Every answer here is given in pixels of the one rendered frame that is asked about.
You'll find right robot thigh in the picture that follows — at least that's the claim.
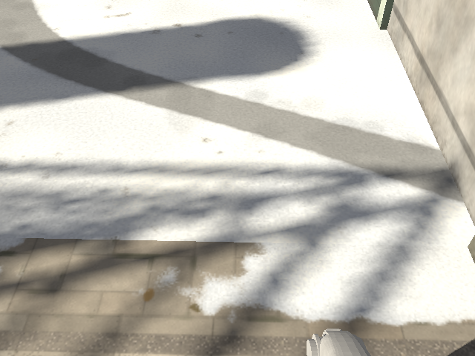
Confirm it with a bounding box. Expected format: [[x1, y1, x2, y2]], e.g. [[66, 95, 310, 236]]
[[307, 331, 371, 356]]

